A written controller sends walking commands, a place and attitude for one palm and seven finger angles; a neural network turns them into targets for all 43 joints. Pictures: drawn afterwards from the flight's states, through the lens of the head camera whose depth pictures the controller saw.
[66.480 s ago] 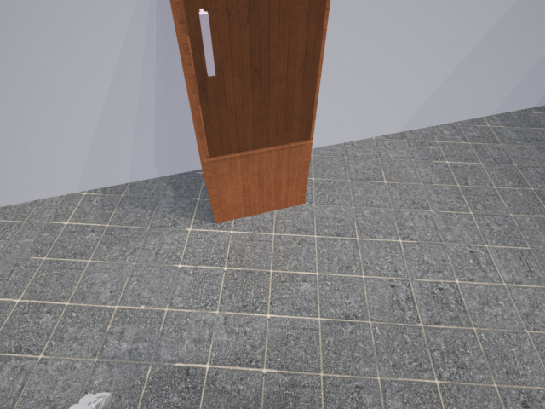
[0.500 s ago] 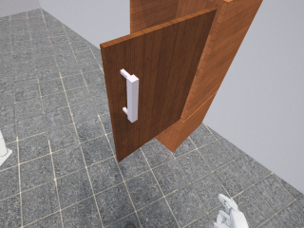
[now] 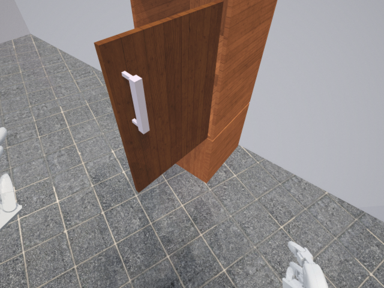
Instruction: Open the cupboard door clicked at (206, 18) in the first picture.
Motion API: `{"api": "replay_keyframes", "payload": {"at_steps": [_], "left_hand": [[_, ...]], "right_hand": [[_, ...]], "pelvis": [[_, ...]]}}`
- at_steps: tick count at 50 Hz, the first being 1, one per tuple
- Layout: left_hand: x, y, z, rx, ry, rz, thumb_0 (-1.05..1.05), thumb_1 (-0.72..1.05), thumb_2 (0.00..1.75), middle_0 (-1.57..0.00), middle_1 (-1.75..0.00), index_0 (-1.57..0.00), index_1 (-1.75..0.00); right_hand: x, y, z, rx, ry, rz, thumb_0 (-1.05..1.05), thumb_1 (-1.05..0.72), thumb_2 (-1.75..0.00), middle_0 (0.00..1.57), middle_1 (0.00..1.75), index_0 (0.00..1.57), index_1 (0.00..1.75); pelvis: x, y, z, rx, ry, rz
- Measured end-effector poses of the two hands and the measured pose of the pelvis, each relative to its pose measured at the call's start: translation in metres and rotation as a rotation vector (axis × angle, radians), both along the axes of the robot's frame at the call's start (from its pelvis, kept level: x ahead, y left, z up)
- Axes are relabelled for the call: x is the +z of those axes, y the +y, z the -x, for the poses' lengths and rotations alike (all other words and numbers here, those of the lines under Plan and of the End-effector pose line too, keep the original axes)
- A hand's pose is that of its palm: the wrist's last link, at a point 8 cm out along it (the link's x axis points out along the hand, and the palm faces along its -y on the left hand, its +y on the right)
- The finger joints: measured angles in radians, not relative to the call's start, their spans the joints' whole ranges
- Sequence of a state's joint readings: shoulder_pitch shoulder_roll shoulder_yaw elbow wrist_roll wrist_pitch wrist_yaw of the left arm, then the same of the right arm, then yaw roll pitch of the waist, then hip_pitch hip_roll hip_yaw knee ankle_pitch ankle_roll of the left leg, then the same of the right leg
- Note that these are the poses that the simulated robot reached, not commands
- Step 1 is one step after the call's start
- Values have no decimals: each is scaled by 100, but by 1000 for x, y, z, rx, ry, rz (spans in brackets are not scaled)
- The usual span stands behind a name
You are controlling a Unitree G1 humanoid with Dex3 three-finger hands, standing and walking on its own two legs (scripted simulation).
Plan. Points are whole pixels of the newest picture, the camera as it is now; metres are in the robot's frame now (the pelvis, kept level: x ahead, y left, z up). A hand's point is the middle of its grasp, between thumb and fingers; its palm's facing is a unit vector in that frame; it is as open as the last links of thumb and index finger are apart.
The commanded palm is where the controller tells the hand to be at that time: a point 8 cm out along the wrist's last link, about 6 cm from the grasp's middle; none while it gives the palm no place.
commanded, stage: stop stepping back and stand still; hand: left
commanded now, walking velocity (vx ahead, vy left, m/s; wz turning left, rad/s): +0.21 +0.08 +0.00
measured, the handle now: (135, 103) +0.53 +0.16 +0.09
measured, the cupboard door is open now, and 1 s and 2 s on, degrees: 84 84 84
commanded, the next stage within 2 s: let the arm hang, fingers relaxed in 0.58 s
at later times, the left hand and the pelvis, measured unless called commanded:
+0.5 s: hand out of the picture +0.16 +0.29 +0.17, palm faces +0.44 -0.75 -0.49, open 7.4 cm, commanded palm +0.10 +0.32 +0.18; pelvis -0.03 +0.02 +0.00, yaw +1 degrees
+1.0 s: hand out of the picture +0.02 +0.19 -0.17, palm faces +0.08 -0.98 -0.18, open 7.2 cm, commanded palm none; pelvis -0.04 +0.02 -0.01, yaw +6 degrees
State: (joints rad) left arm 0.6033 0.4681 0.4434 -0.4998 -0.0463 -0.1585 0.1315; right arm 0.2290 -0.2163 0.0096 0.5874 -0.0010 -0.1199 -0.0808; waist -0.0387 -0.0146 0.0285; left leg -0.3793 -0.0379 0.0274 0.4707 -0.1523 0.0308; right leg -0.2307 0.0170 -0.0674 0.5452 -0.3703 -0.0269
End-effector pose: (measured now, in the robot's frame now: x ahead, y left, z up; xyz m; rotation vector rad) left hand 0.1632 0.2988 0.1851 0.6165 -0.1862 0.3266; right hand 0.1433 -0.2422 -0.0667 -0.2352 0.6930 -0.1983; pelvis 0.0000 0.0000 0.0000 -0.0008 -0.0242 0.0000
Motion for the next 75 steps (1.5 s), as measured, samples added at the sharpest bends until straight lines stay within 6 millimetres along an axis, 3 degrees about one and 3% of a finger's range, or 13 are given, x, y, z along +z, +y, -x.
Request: {"api": "replay_keyframes", "payload": {"at_steps": [4, 9, 16, 24, 34, 36, 41, 45, 50, 55, 62, 68, 75], "left_hand": [[0, -6, 27, 16, -12, 27, 1, 89, 89, -21, -30, -21, -31], [-3, 8, 33, 79, -72, 70, 1, 88, 89, -22, -30, -21, -31], [-5, 28, 34, 75, -83, 55, 1, 89, 89, -21, -30, -21, -31], [8, 24, 43, 40, -104, 0, 1, 89, 89, -21, -30, -21, -31], [-18, 24, 39, 71, -26, 100, 1, 89, 89, -21, -30, -21, -31], [-44, 30, 30, 56, 77, 108, 1, 89, 89, -21, -30, -21, -31], [-186, 24, 33, 164, 672, 316, 0, 90, 89, -20, -30, -20, -30], [-273, -21, 86, 183, 1043, 459, 1, 91, 89, -20, -30, -20, -30], [-324, -56, 160, 258, 1265, 651, 0, 94, 89, -21, -30, -21, -30], [-329, -42, 204, 359, 1356, 682, -1, 97, 89, -21, -30, -21, -30], [-311, -18, 242, 449, 1435, 630, 0, 93, 89, -21, -30, -20, -30], [-297, 0, 243, 487, 1421, 578, 0, 91, 89, -20, -30, -20, -30], [-292, 8, 215, 458, 1359, 548, 0, 91, 89, -20, -30, -20, -30]], "right_hand": [[-10, -2, 23, 6, 90, 1, 1, -90, -90, 21, 30, 21, 30], [-11, 1, 38, 14, 128, 27, 1, -90, -90, 21, 30, 21, 30], [-11, 22, 32, 20, 63, 24, 1, -90, -90, 20, 30, 21, 30], [-9, 53, 20, 85, -9, -69, 1, -90, -90, 21, 30, 21, 30], [-15, 40, 25, 73, 57, -25, 1, -90, -90, 21, 30, 21, 31], [-22, 34, 28, 95, 88, -28, 1, -90, -90, 21, 30, 21, 30], [-56, 17, 45, 88, 247, -38, 0, -90, -90, 21, 30, 21, 30], [-69, 7, 70, 56, 362, -42, 0, -90, -90, 20, 30, 21, 30], [-67, 3, 108, 35, 521, 8, 0, -90, -90, 20, 30, 20, 30], [-60, 12, 135, 55, 634, 19, 0, -90, -90, 20, 30, 20, 30], [-68, 29, 141, 68, 636, -49, 0, -90, -90, 20, 30, 20, 30], [-74, 33, 137, 68, 612, -81, 0, -90, -90, 21, 30, 21, 30], [-71, 18, 134, 49, 602, -57, 0, -90, -90, 21, 30, 21, 30]], "pelvis": [[4, -1, 9, -16, 13, -19], [8, 4, 13, 17, 36, -21], [0, 24, 26, 22, 15, -14], [-1, 21, 32, 12, -10, -6], [-1, 24, 33, 15, 7, 5], [-2, 28, 34, 38, 30, 3], [-9, 29, 37, 73, 54, -23], [-11, 22, 39, 77, 37, -22], [-9, 19, 45, 109, 9, 13], [0, 18, 51, 114, 0, 13], [8, 23, 58, 106, 3, 7], [10, 25, 59, 99, -1, -1], [11, 25, 57, 93, -9, -6]]}}
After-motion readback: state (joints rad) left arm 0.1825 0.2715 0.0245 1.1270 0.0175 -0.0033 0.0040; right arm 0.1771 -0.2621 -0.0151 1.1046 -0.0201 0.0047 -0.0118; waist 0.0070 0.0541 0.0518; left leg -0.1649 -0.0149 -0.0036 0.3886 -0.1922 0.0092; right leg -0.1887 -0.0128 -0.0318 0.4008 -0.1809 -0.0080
